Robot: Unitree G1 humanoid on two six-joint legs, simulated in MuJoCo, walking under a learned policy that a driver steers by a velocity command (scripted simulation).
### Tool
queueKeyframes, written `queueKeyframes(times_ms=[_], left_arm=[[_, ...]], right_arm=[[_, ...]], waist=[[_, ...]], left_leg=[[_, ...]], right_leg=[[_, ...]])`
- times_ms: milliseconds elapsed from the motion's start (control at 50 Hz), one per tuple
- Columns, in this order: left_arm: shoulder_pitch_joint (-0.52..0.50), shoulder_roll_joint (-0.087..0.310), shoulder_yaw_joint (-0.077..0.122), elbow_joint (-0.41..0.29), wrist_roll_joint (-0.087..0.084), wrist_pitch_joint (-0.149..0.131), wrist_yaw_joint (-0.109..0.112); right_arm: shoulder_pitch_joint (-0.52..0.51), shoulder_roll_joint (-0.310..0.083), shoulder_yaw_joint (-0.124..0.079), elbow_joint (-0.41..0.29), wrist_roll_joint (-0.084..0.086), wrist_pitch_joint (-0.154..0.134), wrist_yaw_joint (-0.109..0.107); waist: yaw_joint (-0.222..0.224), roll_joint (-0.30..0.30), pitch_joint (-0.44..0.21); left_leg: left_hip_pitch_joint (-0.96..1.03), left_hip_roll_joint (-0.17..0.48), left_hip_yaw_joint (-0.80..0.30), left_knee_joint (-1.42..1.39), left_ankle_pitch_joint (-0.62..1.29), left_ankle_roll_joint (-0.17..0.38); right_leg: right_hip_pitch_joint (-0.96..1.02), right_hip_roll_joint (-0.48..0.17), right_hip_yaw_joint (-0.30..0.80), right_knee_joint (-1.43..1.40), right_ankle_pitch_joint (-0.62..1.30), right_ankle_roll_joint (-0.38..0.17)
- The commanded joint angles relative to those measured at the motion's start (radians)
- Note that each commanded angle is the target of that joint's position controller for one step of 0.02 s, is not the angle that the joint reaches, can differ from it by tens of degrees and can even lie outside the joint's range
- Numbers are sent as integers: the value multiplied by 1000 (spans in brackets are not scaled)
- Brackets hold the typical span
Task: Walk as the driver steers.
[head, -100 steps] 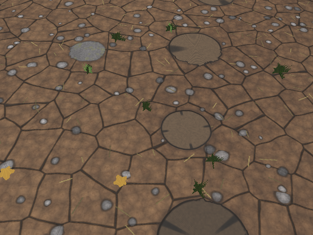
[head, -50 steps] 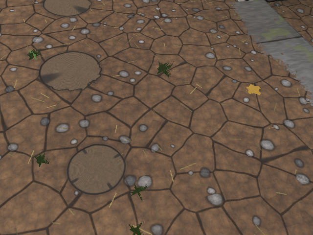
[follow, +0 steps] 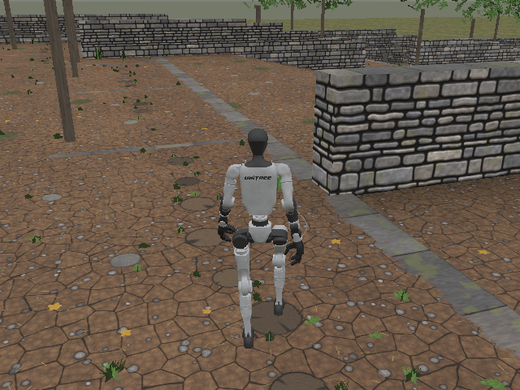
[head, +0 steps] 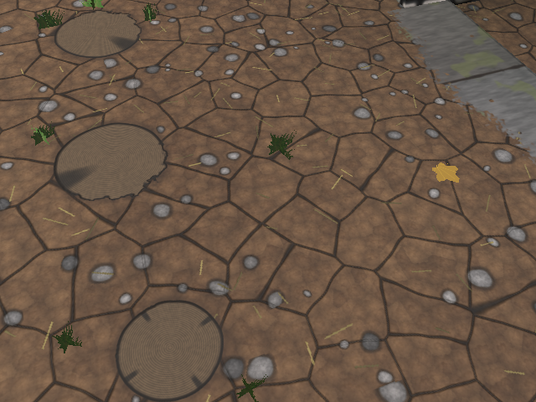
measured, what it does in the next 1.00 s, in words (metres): walks ahead, turning left: right foot, then left foot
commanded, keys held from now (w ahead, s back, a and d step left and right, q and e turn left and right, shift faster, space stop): w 0.10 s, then w+q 0.90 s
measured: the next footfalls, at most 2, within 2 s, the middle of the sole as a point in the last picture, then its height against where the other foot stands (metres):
right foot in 0.14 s outside the picture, level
left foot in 0.68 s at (223, 389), level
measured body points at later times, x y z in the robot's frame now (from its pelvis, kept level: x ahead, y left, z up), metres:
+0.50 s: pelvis +0.28 -0.03 +0.00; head +0.31 -0.03 +0.45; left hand +0.21 +0.20 -0.14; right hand +0.43 -0.25 -0.14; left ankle +0.40 +0.13 -0.68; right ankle +0.22 -0.09 -0.74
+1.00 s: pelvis +0.55 +0.06 +0.00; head +0.57 +0.09 +0.45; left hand +0.60 +0.36 -0.11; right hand +0.66 -0.19 -0.13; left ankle +0.48 +0.07 -0.74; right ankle +0.75 -0.06 -0.67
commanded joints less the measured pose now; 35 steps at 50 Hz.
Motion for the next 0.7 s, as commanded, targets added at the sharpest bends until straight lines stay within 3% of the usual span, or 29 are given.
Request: queueKeyframes(times_ms=[20, 80, 120, 140, 160, 180, 200, 220, 240, 260, 300, 380, 480, 560, 620, 660, 680, 700], left_arm=[[-164, 33, -4, -111, -8, -15, 2], [-81, 63, 9, -106, -9, -23, 17], [173, 105, 35, -29, -10, -38, 35], [331, 149, 54, 11, 7, -47, 47], [443, 246, 76, 17, 35, -51, 54], [391, 243, 80, 12, 11, -37, 42], [263, 174, 66, -10, -13, -35, 38], [180, 103, 48, -27, -18, -46, 34], [155, 68, 38, -22, -11, -57, 33], [170, 44, 30, -6, -12, -67, 39], [216, 35, 25, 17, -13, -86, 45], [288, 63, 30, 35, -13, -100, 49], [356, 59, 21, 51, -15, -97, 59], [433, 83, 22, 76, -13, -83, 76], [421, 118, 31, 73, -7, -66, 91], [393, 148, 42, 55, -1, -49, 90], [371, 156, 46, 40, -4, -43, 81], [366, 117, 39, 6, -7, -47, 72]], right_arm=[[59, -152, -25, -7, -1, -10, -8], [12, -171, -30, -5, -1, -12, -12], [-15, -186, -34, -8, 0, -5, -12], [-22, -175, -30, -20, 7, -3, -8], [46, -75, -9, -51, 23, -1, 1], [100, -104, -27, -35, 32, 7, 1], [-2, -162, -43, -54, 12, 15, -4], [-71, -151, -43, -72, 7, 11, 3], [-88, -125, -43, -71, 7, 16, 7], [-87, -113, -45, -71, -9, 28, 13], [-78, -84, -46, -76, -15, 52, 26], [-217, -83, -51, -135, -10, 75, 39], [-411, -65, -35, -211, -3, 66, 53], [-514, -67, -27, -261, -10, 63, 56], [-443, -99, -41, -250, -15, 66, 51], [-287, -141, -64, -208, -17, 63, 45], [-157, -175, -85, -169, -25, 55, 37], [-68, -264, -115, -155, -34, 54, 23]], waist=[[-4, 129, 114], [54, 130, 66], [157, 115, -69], [218, 84, -154], [188, -88, -296], [152, -141, -338], [106, -23, -153], [90, 10, -47], [59, 22, 10], [37, 10, 29], [15, -2, 23], [20, -10, 54], [58, -15, 80], [89, -22, 80], [39, -68, 22], [-31, -86, -65], [-96, -50, -126], [-125, 68, -204]], left_leg=[[-81, 258, -99, -34, 561, 102], [-29, 280, -70, 81, 872, 81], [-39, 256, -50, 380, 1019, 53], [-204, 220, -41, 612, 794, 43], [-468, 108, 5, 963, 184, 19], [-661, -8, -63, 1189, -231, 17], [-723, 83, -98, 1201, -124, 31], [-698, 119, -93, 1144, -39, 33], [-654, 147, -92, 1096, -3, 33], [-609, 164, -95, 1060, 9, 26], [-584, 169, -83, 1035, 28, 14], [-735, 186, -51, 958, 151, -4], [-746, 153, 39, 665, 302, -17], [-724, 111, 120, 502, 269, 16], [-607, 32, 162, 479, 125, 77], [-436, -20, 152, 436, 30, 132], [-254, -27, 113, 334, 49, 166], [-34, 174, -151, 300, -28, 229]], right_leg=[[7, 37, -52, -132, 40, -19], [158, 80, -58, -194, -4, -76], [434, 126, -57, -265, -20, -116], [676, 25, 49, -298, -64, -145], [926, -282, 447, -336, -246, -211], [935, -394, 808, -516, -362, -303], [773, -345, 650, -550, -452, -255], [610, -302, 504, -595, -376, -225], [510, -256, 388, -622, -257, -186], [444, -221, 295, -631, -156, -158], [418, -198, 189, -641, -34, -138], [467, -170, 40, -661, 103, -108], [527, -132, -97, -634, 328, -67], [675, -172, -146, -578, 519, -62], [758, -199, -188, -405, 907, -54], [743, -216, -192, -145, 957, -69], [647, -204, -201, 80, 792, -58], [412, -148, -200, 396, 296, -33]])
